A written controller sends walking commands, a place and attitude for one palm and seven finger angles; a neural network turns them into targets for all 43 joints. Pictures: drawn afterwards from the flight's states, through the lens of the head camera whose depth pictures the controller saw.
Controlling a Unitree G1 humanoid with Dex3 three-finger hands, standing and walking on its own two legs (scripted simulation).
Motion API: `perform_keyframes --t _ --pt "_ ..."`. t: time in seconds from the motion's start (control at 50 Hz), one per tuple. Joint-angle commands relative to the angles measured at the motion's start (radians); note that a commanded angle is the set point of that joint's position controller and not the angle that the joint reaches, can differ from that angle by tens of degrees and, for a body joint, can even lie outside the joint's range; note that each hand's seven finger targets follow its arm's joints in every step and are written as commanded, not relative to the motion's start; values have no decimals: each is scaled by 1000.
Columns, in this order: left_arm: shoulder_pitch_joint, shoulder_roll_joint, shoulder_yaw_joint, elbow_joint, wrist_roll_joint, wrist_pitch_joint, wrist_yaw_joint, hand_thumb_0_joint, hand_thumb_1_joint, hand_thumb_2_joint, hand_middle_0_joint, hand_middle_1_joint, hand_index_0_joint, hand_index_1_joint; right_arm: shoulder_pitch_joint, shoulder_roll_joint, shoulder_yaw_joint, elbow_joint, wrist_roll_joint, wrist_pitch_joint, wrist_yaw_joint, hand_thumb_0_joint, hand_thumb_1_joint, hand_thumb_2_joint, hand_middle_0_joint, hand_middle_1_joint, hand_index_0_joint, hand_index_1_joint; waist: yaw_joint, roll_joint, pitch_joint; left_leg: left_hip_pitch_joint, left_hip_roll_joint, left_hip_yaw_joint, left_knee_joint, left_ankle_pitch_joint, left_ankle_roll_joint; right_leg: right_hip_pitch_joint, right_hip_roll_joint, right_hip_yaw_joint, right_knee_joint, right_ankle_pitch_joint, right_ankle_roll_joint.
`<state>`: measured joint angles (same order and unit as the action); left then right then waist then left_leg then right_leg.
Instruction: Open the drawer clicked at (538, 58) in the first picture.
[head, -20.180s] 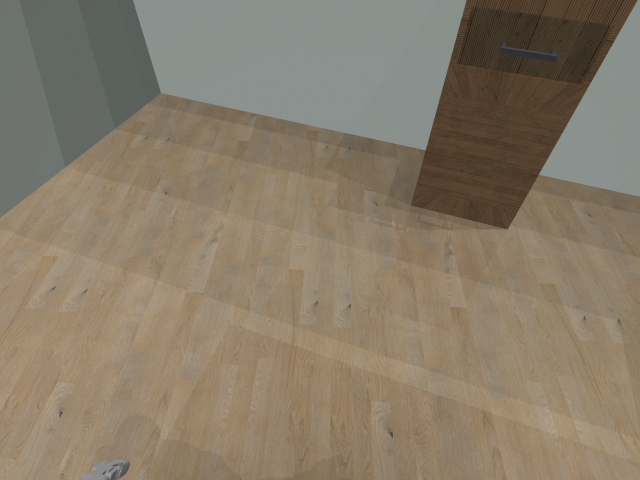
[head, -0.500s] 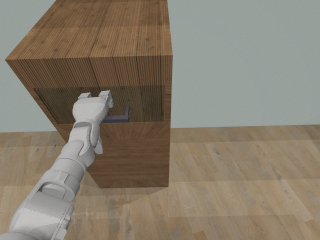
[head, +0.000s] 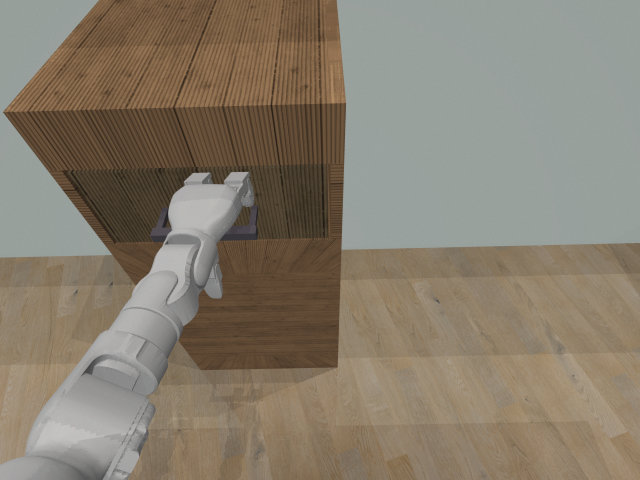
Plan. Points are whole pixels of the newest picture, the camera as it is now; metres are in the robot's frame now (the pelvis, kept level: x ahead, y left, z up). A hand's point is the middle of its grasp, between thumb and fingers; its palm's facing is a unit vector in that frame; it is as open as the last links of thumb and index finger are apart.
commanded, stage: re-aim the fingers above the handle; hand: left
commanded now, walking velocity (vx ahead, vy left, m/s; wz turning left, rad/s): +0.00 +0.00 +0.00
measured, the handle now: (207, 223) +0.49 +0.19 +0.00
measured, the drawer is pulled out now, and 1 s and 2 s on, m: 0.00 0.00 0.00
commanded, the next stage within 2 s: lower the fingers behind the handle in 1.58 s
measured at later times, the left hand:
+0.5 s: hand (202, 251) +0.41 +0.17 +0.04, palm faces -0.10 -0.04 -0.99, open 13.8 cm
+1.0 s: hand (215, 273) +0.38 +0.15 +0.04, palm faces -0.14 -0.09 -0.99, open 13.8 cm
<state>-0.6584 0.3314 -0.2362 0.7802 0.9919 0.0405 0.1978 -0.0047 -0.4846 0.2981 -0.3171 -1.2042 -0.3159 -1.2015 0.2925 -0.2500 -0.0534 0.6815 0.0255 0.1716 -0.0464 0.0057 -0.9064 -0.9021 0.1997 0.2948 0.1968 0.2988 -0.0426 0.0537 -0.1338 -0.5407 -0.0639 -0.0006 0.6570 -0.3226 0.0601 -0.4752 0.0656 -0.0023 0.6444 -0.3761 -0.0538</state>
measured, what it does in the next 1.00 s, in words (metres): stands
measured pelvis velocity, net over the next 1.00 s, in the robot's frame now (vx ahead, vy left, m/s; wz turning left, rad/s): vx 0.00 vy -0.01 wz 0.02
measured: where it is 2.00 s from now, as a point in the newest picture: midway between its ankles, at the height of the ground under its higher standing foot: outside the picture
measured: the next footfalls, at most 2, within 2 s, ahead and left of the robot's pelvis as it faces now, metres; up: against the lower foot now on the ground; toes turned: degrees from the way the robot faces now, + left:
none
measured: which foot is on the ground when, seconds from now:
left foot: down 0.00-1.00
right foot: down 0.00-1.00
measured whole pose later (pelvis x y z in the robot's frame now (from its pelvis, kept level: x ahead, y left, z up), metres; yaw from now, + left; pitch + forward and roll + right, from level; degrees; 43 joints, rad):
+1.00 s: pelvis +0.00 -0.01 +0.00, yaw +1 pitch +9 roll +0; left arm -0.43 0.35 -0.30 0.49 0.94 0.05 0.09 -0.01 -0.48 0.30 -0.32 -1.20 -0.31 -1.20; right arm 0.22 -0.27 -0.05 0.64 0.03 0.17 -0.07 0.01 -0.91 -0.90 0.20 0.29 0.20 0.30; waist 0.00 0.05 -0.11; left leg -0.48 -0.07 -0.02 0.63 -0.31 0.05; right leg -0.41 0.06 -0.02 0.62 -0.38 -0.06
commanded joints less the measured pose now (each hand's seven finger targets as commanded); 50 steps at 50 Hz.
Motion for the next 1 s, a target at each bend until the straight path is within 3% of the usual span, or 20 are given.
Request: perform_keyframes --t 0.0,0.04,0.1,0.2,0.24,0.28,0.32,0.4,0.44,0.48,0.52,0.6,0.68,0.7,0.76,0.82,0.86,0.9,0.94,0.98 --pt "-468 261 199 -162 30 -25 106 0 -500 300 -300 -1200 -300 -1200 8 -126 -35 -88 -5 -17 2 0 -900 -900 200 300 200 300 8 -28 -329 256 29 -23 -16 418 -18 39 -7 24 -38 387 -4" --pt "-393 328 275 -117 45 18 149 0 -500 300 -300 -1200 -300 -1200 -8 -119 -26 -102 -3 -10 3 0 -900 -900 200 300 200 300 47 -59 -344 192 26 -2 -24 413 -17 105 -10 29 -27 423 -3" --pt "-337 333 274 -50 63 100 172 0 -500 300 -300 -1200 -300 -1200 -39 -121 -16 -116 -2 2 5 0 -900 -900 200 300 200 300 63 -96 -340 130 23 23 -38 395 -19 167 -15 44 -39 461 3" --pt "-315 385 282 -79 53 164 134 0 -500 300 -300 -1200 -300 -1200 -71 -129 -12 -141 11 22 -11 0 -900 -900 200 300 200 300 62 -150 -385 114 15 45 -63 360 -10 293 -33 84 -69 552 23" --pt "-293 352 251 -92 42 162 101 0 -500 300 -300 -1200 -300 -1200 -75 -129 -14 -147 18 21 -19 0 -900 -900 200 300 200 300 46 -149 -344 124 14 49 -72 351 -4 286 -36 81 -79 583 30" --pt "-305 295 196 -154 31 139 57 0 -500 300 -300 -1200 -300 -1200 -72 -135 -22 -153 22 15 -24 0 -900 -900 200 300 200 300 19 -117 -338 173 16 47 -68 375 3 262 -38 78 -88 617 32" --pt "-344 187 94 -281 16 85 13 0 -500 300 -300 -1200 -300 -1200 -67 -128 -36 -159 22 3 -23 0 -900 -900 200 300 200 300 -17 -57 -357 269 19 34 -51 429 11 210 -31 73 -96 614 28" --pt "-408 25 -57 -374 -16 -21 -37 0 -500 300 -300 -1200 -300 -1200 -42 -109 -41 -135 13 -24 -17 0 -900 -900 200 300 200 300 -83 -11 -263 363 27 -13 -23 442 9 34 -18 47 -104 455 21" --pt "-438 78 -7 -369 -10 -62 -16 0 -500 300 -300 -1200 -300 -1200 -31 -110 -44 -116 6 -30 -17 0 -900 -900 200 300 200 300 -70 20 -256 377 28 -25 -17 399 2 -14 -15 41 -95 384 13" --pt "-520 109 30 -359 -3 -85 29 0 -500 300 -300 -1200 -300 -1200 -24 -109 -43 -100 4 -35 -15 0 -900 -900 200 300 200 300 -67 -4 -266 354 28 -34 -12 361 -3 -34 -16 32 -79 345 9" --pt "-459 183 133 -342 5 -83 89 0 -500 300 -300 -1200 -300 -1200 -32 -108 -44 -103 4 -37 -4 0 -900 -900 200 300 200 300 -11 -10 -341 333 23 -31 -8 380 -10 14 -14 31 -55 360 3" --pt "-257 310 301 -239 36 20 195 0 -500 300 -300 -1200 -300 -1200 -85 -105 -24 -118 -8 -17 12 0 -900 -900 200 300 200 300 94 -69 -408 209 13 1 -17 430 -26 173 -15 37 -10 478 -5" --pt "-183 260 224 -155 67 185 201 0 -500 300 -300 -1200 -300 -1200 -148 -104 -2 -135 6 7 17 0 -900 -900 200 300 200 300 92 -136 -314 127 13 41 -55 367 -24 229 -27 65 -53 522 13" --pt "-158 287 243 -144 59 216 180 0 -500 300 -300 -1200 -300 -1200 -163 -114 -1 -146 10 16 14 0 -900 -900 200 300 200 300 95 -180 -334 114 11 43 -63 360 -22 278 -31 79 -64 546 18" --pt "-158 222 141 -184 13 266 61 0 -500 300 -300 -1200 -300 -1200 -166 -134 -2 -171 31 23 -10 0 -900 -900 200 300 200 300 35 -228 -294 137 6 47 -77 331 -4 298 -46 83 -91 654 47" --pt "-245 74 -14 -392 -44 190 -69 0 -500 300 -300 -1200 -300 -1200 -161 -131 -17 -194 32 12 -24 0 -900 -900 200 300 200 300 -25 -151 -287 260 8 28 -62 381 14 231 -44 70 -107 649 46" --pt "-265 58 -44 -515 -58 85 -112 0 -500 300 -300 -1200 -300 -1200 -147 -121 -21 -185 16 -8 -31 0 -900 -900 200 300 200 300 -39 -58 -308 339 3 6 -38 428 21 175 -41 69 -94 610 37" --pt "-292 23 -79 -606 -56 -19 -108 0 -500 300 -300 -1200 -300 -1200 -115 -99 -22 -168 4 -35 -28 0 -900 -900 200 300 200 300 -52 22 -309 402 7 -25 -16 469 17 90 -31 55 -83 512 24" --pt "-319 96 2 -622 -24 -105 -48 0 -500 300 -300 -1200 -300 -1200 -88 -92 -28 -138 -7 -45 -24 0 -900 -900 200 300 200 300 -32 73 -305 428 20 -49 0 468 -1 5 -18 42 -63 417 8" --pt "-358 163 103 -594 3 -137 44 0 -500 300 -300 -1200 -300 -1200 -80 -85 -33 -115 -8 -51 -17 0 -900 -900 200 300 200 300 -8 48 -316 395 28 -54 13 450 -20 -18 -12 30 -35 380 0"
